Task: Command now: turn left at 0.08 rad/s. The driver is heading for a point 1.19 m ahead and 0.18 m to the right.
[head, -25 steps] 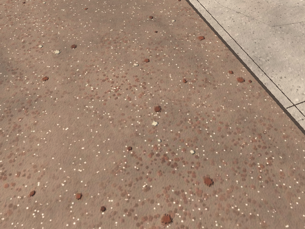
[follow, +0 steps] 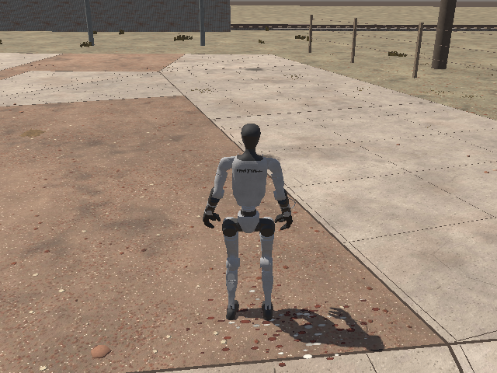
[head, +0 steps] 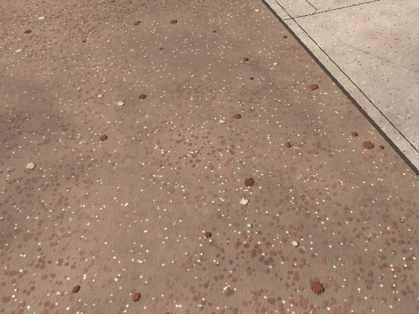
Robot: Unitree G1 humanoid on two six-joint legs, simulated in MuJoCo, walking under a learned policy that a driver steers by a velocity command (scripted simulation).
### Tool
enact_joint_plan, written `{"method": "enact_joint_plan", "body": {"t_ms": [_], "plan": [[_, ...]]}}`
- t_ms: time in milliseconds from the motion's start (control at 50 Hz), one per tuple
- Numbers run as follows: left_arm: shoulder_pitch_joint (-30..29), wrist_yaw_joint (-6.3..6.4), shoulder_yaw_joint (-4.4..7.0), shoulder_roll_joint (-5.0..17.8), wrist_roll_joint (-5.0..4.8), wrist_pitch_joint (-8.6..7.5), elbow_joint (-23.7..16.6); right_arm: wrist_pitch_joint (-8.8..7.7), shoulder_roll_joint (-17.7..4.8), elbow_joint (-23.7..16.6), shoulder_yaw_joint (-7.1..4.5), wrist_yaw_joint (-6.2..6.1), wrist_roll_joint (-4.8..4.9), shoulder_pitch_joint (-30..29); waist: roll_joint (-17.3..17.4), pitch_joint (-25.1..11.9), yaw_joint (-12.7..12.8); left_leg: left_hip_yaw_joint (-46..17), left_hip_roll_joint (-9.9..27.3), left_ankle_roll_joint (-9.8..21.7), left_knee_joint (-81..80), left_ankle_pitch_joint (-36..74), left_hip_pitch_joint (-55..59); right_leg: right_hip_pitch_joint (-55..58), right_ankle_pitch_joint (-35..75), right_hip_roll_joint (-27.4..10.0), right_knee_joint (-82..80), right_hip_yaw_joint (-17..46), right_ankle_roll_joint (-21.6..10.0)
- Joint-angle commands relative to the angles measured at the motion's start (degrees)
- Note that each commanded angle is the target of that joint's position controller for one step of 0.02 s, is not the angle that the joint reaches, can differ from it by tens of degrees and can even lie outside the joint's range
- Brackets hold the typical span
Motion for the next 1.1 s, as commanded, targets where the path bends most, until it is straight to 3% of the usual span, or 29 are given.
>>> {"method": "enact_joint_plan", "body": {"t_ms": [20, 200, 700, 1100], "plan": [[-0.9, 0.40, 1.52, 7.5, -0.25, -1.24, -3.5, -0.58, -6.7, -3.3, -2.13, -0.34, 0.23, -1.1, -5.3, -2.3, 0.2, -3.3, 3.8, 1.5, -3.3, 7.9, -0.5, 1.9, 8.2, -4.3, -4.9, 4.4, -2.2], [-1.5, 0.56, 0.84, 6.4, -0.48, -0.58, -3.2, -0.94, -5.8, -0.5, -2.31, -0.89, 0.47, 0.8, -1.0, -2.5, 0.5, -3.6, 4.1, 0.4, -3.3, 11.6, 0.7, 3.2, 10.7, -3.0, -3.4, 3.2, -2.6], [0.6, 0.68, 0.14, 5.9, -0.77, -0.71, 6.6, -0.55, -5.2, 9.9, -2.61, -2.46, 0.74, 2.1, -1.9, 0.2, 0.2, -2.3, 3.9, -1.0, -5.3, 11.6, 4.2, 1.9, 7.3, -1.8, -7.2, 2.8, -2.8], [3.1, 1.07, -0.54, 5.3, -0.99, -0.25, 12.7, -0.98, -4.1, 17.7, -1.70, -2.84, 0.88, 4.1, -2.0, 1.4, 0.4, -0.8, 3.6, -1.6, -7.0, 9.9, 3.2, 2.3, 6.1, -1.3, -9.1, 2.9, -3.5]]}}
